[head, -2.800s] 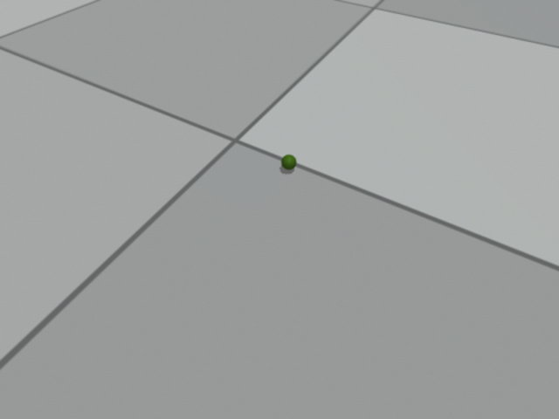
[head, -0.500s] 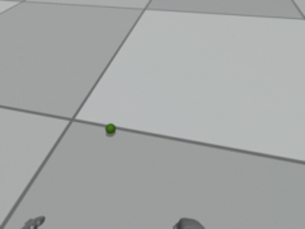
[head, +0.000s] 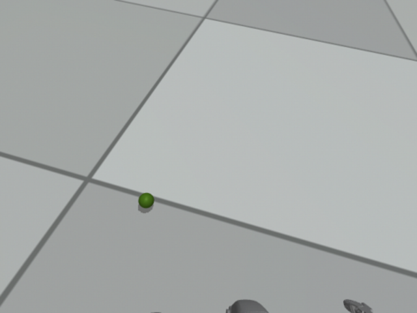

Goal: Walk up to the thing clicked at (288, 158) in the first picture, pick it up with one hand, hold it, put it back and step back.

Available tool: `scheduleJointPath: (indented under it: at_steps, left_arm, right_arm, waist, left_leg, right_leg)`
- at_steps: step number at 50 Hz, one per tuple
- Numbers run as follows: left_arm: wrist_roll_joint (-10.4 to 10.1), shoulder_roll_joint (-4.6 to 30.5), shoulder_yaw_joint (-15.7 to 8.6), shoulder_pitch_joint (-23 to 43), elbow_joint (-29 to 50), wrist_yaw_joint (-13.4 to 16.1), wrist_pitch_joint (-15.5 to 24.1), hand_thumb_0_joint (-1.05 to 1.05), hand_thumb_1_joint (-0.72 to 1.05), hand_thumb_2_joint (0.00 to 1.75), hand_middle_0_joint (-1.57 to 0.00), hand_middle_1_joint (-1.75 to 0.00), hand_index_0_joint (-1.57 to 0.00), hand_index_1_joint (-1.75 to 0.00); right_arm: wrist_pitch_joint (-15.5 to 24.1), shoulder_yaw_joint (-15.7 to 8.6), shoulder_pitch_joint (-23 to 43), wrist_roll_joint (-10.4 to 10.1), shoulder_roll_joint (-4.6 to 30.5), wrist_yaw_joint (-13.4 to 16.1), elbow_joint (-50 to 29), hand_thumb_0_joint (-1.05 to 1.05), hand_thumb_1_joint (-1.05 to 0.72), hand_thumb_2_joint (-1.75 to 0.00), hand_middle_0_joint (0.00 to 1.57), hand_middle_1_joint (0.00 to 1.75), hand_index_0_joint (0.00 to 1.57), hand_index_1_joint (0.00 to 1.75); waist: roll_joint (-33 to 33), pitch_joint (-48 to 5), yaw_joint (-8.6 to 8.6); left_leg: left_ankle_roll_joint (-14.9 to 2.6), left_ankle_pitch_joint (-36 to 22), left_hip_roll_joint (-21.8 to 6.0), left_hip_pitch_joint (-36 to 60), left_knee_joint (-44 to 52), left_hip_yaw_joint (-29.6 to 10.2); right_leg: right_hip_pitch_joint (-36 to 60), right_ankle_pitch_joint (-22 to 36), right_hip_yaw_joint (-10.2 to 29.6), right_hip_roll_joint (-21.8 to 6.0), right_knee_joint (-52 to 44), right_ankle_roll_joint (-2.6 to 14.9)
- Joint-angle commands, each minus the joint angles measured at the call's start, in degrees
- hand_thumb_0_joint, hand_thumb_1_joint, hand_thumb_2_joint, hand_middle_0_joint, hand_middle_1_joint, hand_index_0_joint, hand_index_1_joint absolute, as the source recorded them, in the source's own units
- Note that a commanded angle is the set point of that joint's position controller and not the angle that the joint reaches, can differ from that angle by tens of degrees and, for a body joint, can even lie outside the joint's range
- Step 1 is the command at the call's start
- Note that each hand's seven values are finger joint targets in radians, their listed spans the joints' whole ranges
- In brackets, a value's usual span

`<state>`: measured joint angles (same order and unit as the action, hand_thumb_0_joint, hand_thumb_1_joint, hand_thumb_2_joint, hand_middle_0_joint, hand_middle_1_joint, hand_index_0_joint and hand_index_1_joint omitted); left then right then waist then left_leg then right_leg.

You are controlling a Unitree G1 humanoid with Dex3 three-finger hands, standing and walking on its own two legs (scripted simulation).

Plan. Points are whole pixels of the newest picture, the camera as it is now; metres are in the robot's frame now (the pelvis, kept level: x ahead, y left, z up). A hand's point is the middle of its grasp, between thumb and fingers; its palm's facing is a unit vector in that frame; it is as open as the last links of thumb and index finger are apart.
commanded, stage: walk up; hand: left
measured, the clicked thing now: (146, 200) +0.73 +0.26 -0.72
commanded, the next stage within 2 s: none
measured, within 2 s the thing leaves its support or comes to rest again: neither
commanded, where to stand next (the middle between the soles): +0.36 +0.01 m, yaw +1 degrees
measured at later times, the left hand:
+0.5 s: hand (94, 253) +0.26 +0.24 -0.11, palm faces -0.01 -0.91 -0.40, open 7.4 cm
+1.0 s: hand (91, 223) +0.35 +0.28 -0.16, palm faces -0.05 -0.93 -0.36, open 7.4 cm
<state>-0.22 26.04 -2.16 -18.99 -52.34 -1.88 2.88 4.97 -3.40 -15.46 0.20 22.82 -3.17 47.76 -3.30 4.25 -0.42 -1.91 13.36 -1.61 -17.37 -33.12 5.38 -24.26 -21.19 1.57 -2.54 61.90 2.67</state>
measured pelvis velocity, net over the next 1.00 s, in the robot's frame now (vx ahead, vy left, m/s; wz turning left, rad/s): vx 0.29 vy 0.01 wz -0.01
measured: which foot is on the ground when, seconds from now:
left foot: down 0.00-0.30, up 0.32-0.68, down 0.70-1.00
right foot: up 0.00-0.28, down 0.30-0.72, up 0.74-1.00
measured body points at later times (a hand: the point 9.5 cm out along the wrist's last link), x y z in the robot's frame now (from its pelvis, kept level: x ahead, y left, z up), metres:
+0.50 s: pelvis +0.17 -0.03 +0.00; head +0.19 -0.05 +0.45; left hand +0.26 +0.29 -0.08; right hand +0.23 -0.35 -0.12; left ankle +0.20 +0.12 -0.68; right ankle +0.22 -0.14 -0.73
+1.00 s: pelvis +0.29 +0.01 +0.00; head +0.32 +0.03 +0.44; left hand +0.35 +0.33 -0.13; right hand +0.36 -0.30 -0.11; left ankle +0.33 +0.13 -0.73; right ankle +0.33 -0.13 -0.72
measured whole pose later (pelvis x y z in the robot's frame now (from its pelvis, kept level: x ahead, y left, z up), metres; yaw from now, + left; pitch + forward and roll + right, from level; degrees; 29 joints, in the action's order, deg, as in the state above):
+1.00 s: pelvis +0.29 +0.01 +0.00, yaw -1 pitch -2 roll +0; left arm -0.1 23.5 -1.7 -13.6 -54.0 -0.2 1.1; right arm 2.4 -1.2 -12.8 0.6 22.4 -0.6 50.1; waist -1.6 6.3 0.3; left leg -1.2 15.7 -2.4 -18.4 -36.5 4.4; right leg -21.2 -19.7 -1.1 -2.7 41.8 1.3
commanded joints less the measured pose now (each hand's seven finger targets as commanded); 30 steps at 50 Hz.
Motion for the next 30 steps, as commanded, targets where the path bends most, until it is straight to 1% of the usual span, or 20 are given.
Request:
scheduleJointPath:
  at_steps: [1,3,5,8,9,10,11,12,13,14,15,16,17,18,20,22,24,26,28,30]
  left_arm:
    - [0.3,10.2,-3.4,-3.2,2.6,-0.5,1.2,0.00,0.90,0.90,-0.20,-0.30,-0.20,-0.30]
    - [0.6,9.7,-3.5,-0.4,3.7,-1.1,0.9,0.00,0.90,0.90,-0.20,-0.30,-0.20,-0.30]
    - [0.9,9.0,-3.5,2.5,4.8,-1.5,0.9,0.00,0.90,0.90,-0.20,-0.30,-0.20,-0.30]
    - [1.0,8.1,-3.6,5.7,5.7,-1.7,1.3,0.00,0.90,0.90,-0.20,-0.30,-0.20,-0.30]
    - [1.0,7.6,-3.6,6.7,5.8,-1.7,1.6,0.00,0.90,0.90,-0.20,-0.30,-0.20,-0.30]
    - [0.9,7.1,-3.7,6.4,5.9,-1.6,1.8,0.00,0.90,0.90,-0.20,-0.30,-0.20,-0.30]
    - [0.9,6.9,-3.8,5.0,5.5,-1.4,1.9,0.00,0.90,0.90,-0.20,-0.30,-0.20,-0.30]
    - [0.8,7.2,-4.0,2.8,4.6,-1.2,2.2,0.00,0.90,0.90,-0.20,-0.30,-0.20,-0.30]
    - [0.9,8.1,-4.4,0.1,3.8,-0.8,2.5,0.00,0.90,0.90,-0.20,-0.30,-0.20,-0.30]
    - [1.1,10.2,-5.4,-3.9,2.8,-0.2,2.9,0.00,0.90,0.90,-0.20,-0.30,-0.20,-0.30]
    - [1.6,15.0,-7.0,-8.2,3.0,0.4,3.4,0.00,0.90,0.90,-0.20,-0.30,-0.20,-0.30]
    - [0.8,18.2,-7.2,-7.8,4.0,0.6,3.4,0.00,0.90,0.90,-0.20,-0.30,-0.20,-0.30]
    - [0.1,17.3,-6.8,-4.9,4.8,0.6,3.1,0.00,0.90,0.90,-0.20,-0.30,-0.20,-0.30]
    - [-0.3,16.0,-6.4,-3.2,5.2,0.7,3.0,0.00,0.90,0.90,-0.20,-0.30,-0.20,-0.30]
    - [-0.2,13.3,-5.4,1.0,6.3,0.9,2.9,0.00,0.90,0.90,-0.20,-0.30,-0.20,-0.30]
    - [0.2,12.7,-5.0,2.1,6.8,0.7,3.0,0.00,0.90,0.90,-0.20,-0.30,-0.20,-0.30]
    - [0.6,12.9,-5.1,1.6,7.4,0.4,3.1,0.00,0.90,0.90,-0.20,-0.30,-0.20,-0.30]
    - [0.9,13.4,-5.6,1.4,8.0,0.3,3.1,0.00,0.90,0.90,-0.20,-0.30,-0.20,-0.30]
    - [1.1,13.2,-5.5,1.1,8.1,0.2,3.0,0.00,0.90,0.90,-0.20,-0.30,-0.20,-0.30]
    - [1.0,12.9,-4.9,2.5,8.3,0.3,2.6,0.00,0.90,0.90,-0.20,-0.30,-0.20,-0.30]
  right_arm:
    - [1.3,-4.1,-3.3,-0.1,15.4,1.2,-3.0,0.00,-0.90,-0.90,0.20,0.30,0.20,0.30]
    - [1.3,-4.2,-3.2,0.1,15.9,1.2,-3.3,0.00,-0.90,-0.90,0.20,0.30,0.20,0.30]
    - [1.2,-4.4,-4.2,0.0,16.4,1.1,-3.5,0.00,-0.90,-0.90,0.20,0.30,0.20,0.30]
    - [0.9,-4.4,-5.1,0.0,16.5,1.0,-3.7,0.00,-0.90,-0.90,0.20,0.30,0.20,0.30]
    - [0.7,-4.2,-5.2,0.1,16.0,1.0,-3.6,0.00,-0.90,-0.90,0.20,0.30,0.20,0.30]
    - [0.5,-4.1,-4.8,0.0,16.1,1.0,-3.9,0.00,-0.90,-0.90,0.20,0.30,0.20,0.30]
    - [0.3,-4.2,-4.0,0.0,16.3,1.0,-4.4,0.00,-0.90,-0.90,0.20,0.30,0.20,0.30]
    - [-0.1,-4.0,-3.5,-0.2,15.8,1.1,-4.8,0.00,-0.90,-0.90,0.20,0.30,0.20,0.30]
    - [-0.3,-3.4,-3.2,-0.3,14.7,1.2,-5.2,0.00,-0.90,-0.90,0.20,0.30,0.20,0.30]
    - [-0.3,-2.4,-4.5,-0.2,12.2,1.2,-5.5,0.00,-0.90,-0.90,0.20,0.30,0.20,0.30]
    - [-0.1,-1.1,-6.8,-0.4,8.6,1.2,-6.6,0.00,-0.90,-0.90,0.20,0.30,0.20,0.30]
    - [-0.6,-1.4,-6.5,-0.5,10.7,1.4,-6.1,0.00,-0.90,-0.90,0.20,0.30,0.20,0.30]
    - [-1.3,-2.5,-4.8,0.1,14.5,2.0,-4.7,0.00,-0.90,-0.90,0.20,0.30,0.20,0.30]
    - [-1.4,-2.6,-4.5,-0.3,14.4,1.9,-3.9,0.00,-0.90,-0.90,0.20,0.30,0.20,0.30]
    - [-1.6,-2.5,-6.6,-0.4,13.6,1.4,-1.9,0.00,-0.90,-0.90,0.20,0.30,0.20,0.30]
    - [-1.9,-2.8,-8.0,0.3,13.1,0.5,-0.4,0.00,-0.90,-0.90,0.20,0.30,0.20,0.30]
    - [-2.3,-3.1,-7.5,0.7,12.6,-0.1,-0.4,0.00,-0.90,-0.90,0.20,0.30,0.20,0.30]
    - [-2.1,-3.2,-5.0,1.2,12.1,-0.5,-1.0,0.00,-0.90,-0.90,0.20,0.30,0.20,0.30]
    - [-1.7,-3.2,-2.2,1.3,11.5,-0.6,-1.3,0.00,-0.90,-0.90,0.20,0.30,0.20,0.30]
    - [-1.3,-3.0,-1.9,1.2,10.5,-0.1,-0.8,0.00,-0.90,-0.90,0.20,0.30,0.20,0.30]
  waist:
    - [12.5,-1.0,0.89]
    - [12.3,1.1,1.35]
    - [11.4,0.8,2.41]
    - [10.3,0.6,2.84]
    - [10.0,0.6,3.07]
    - [10.6,-0.3,2.53]
    - [11.0,-1.5,1.52]
    - [8.5,-2.9,0.22]
    - [6.3,-4.2,-1.50]
    - [0.4,-7.1,-3.45]
    - [-11.4,-10.8,-4.82]
    - [-11.5,-8.1,-5.07]
    - [-3.9,-5.5,-4.18]
    - [-2.5,-3.3,-3.69]
    - [-3.5,-0.4,-0.84]
    - [-5.8,0.0,0.02]
    - [-6.3,0.1,-0.25]
    - [-6.6,-0.1,-0.93]
    - [-5.4,0.0,-1.53]
    - [-5.1,0.0,-0.92]
  left_leg:
    - [-8.90,0.2,-13.1,6.8,19.8,-14.1]
    - [-10.46,3.1,-13.4,5.8,21.3,-12.9]
    - [-11.47,2.4,-13.9,8.7,20.9,-12.7]
    - [-10.59,-2.8,-13.4,8.0,18.2,-10.7]
    - [-9.80,-7.6,-12.0,8.1,16.3,-9.1]
    - [-9.51,-11.2,-12.2,8.4,14.3,-8.8]
    - [-9.28,-12.4,-12.9,7.4,12.2,-9.0]
    - [-8.09,-11.6,-12.1,6.0,8.5,-8.1]
    - [-6.97,-10.8,-10.6,3.0,3.3,-6.7]
    - [-5.50,-10.3,-7.3,-0.3,-6.8,-4.1]
    - [-2.54,-0.1,-1.9,-9.6,-23.0,-0.2]
    - [-1.09,16.9,3.2,-19.9,-29.3,-2.2]
    - [-0.90,18.2,-0.4,-19.5,-33.3,-7.4]
    - [-0.92,15.6,-1.8,-20.5,-33.6,-9.0]
    - [-0.21,10.5,-4.4,-16.8,-27.9,-9.0]
    - [0.50,6.4,-4.1,-12.2,-23.3,-6.5]
    - [1.51,4.1,-4.0,-11.4,-19.4,-4.9]
    - [2.27,3.8,-4.5,-11.6,-14.0,-4.4]
    - [2.23,1.9,-4.3,-9.7,-8.6,-4.0]
    - [2.13,-0.1,-3.0,-5.1,-5.4,-2.4]
  right_leg:
    - [-7.5,4.8,1.0,-3.4,-4.2,-2.01]
    - [-8.0,5.9,0.0,-4.2,-9.5,-2.78]
    - [-9.1,6.8,-1.8,-4.3,-14.5,-2.70]
    - [-4.1,10.4,-3.4,-3.4,-22.7,-2.11]
    - [-2.7,11.1,-4.7,-2.0,-25.3,-1.82]
    - [-0.4,11.4,-5.3,-1.0,-26.7,-1.55]
    - [3.2,11.7,-5.7,-0.5,-27.7,-1.10]
    - [8.6,13.3,-6.1,0.7,-30.5,-0.77]
    - [14.9,12.8,-5.9,1.6,-32.0,-0.44]
    - [23.0,9.1,-4.0,1.1,-35.2,0.80]
    - [30.4,1.9,15.5,-12.1,-40.3,4.75]
    - [31.3,-4.7,34.1,-22.1,-47.5,11.43]
    - [25.3,-5.2,34.0,-23.1,-46.5,14.39]
    - [23.2,-3.1,28.2,-20.9,-46.6,14.31]
    - [15.6,-3.3,17.2,-15.4,-47.9,10.68]
    - [9.7,-1.1,10.2,-11.7,-48.2,9.59]
    - [8.0,-5.5,8.4,-10.9,-49.4,9.67]
    - [8.6,-7.4,8.1,-11.7,-49.3,10.38]
    - [8.2,-6.0,7.3,-11.8,-48.1,10.05]
    - [6.0,-1.9,5.1,-11.2,-45.4,9.34]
